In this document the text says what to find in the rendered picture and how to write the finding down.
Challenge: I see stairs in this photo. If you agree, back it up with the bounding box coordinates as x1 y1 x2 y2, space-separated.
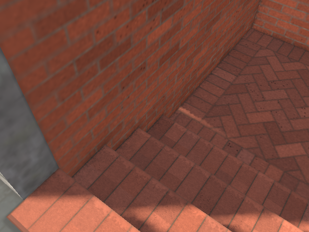
72 114 309 232

